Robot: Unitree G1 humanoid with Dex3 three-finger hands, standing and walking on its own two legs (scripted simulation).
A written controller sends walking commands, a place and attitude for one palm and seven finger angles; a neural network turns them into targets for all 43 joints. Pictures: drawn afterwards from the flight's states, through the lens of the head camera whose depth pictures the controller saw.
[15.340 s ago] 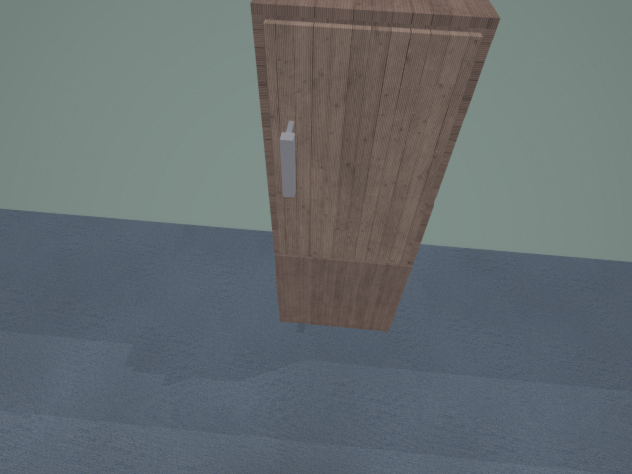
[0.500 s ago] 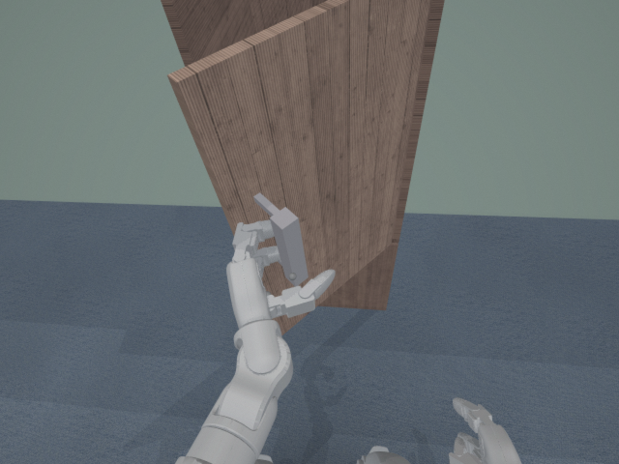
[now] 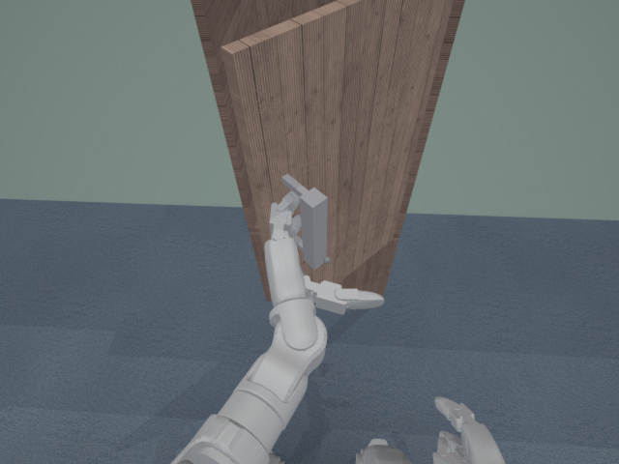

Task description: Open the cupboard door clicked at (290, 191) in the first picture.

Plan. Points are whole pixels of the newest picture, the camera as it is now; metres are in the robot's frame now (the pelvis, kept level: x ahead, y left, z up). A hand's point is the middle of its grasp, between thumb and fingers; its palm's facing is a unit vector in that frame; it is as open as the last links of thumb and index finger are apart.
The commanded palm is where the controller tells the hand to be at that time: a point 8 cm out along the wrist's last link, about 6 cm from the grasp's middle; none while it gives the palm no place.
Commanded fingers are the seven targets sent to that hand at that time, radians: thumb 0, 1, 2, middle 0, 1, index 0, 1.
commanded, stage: slide the hand sideways off the handle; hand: left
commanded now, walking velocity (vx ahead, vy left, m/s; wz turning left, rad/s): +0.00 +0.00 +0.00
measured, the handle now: (303, 222) +0.43 +0.02 +0.06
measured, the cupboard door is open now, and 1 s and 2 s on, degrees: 45 49 49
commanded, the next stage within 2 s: draw the hand back to the body in 1.22 s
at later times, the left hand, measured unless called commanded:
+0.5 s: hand (333, 291) +0.31 -0.02 +0.07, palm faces -0.14 -0.99 -0.01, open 16.5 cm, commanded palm +0.28 +0.04 +0.06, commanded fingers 0.00 -0.50 0.30 -0.15 -0.30 -0.15 -0.30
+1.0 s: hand (296, 329) +0.27 +0.02 +0.06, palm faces -0.11 -0.99 -0.01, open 16.3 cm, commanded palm +0.24 +0.09 +0.06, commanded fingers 0.00 -0.50 0.30 -0.15 -0.30 -0.15 -0.30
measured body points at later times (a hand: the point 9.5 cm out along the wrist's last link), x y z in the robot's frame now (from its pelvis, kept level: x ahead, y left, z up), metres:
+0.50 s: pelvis +0.01 +0.01 +0.00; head +0.05 -0.01 +0.45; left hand +0.31 +0.04 +0.07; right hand +0.15 -0.22 -0.11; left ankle +0.02 +0.13 -0.68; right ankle +0.04 -0.11 -0.68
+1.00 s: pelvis +0.02 -0.02 +0.00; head +0.07 -0.04 +0.45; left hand +0.27 +0.08 +0.07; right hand +0.22 -0.23 -0.09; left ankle +0.02 +0.13 -0.68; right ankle +0.04 -0.11 -0.68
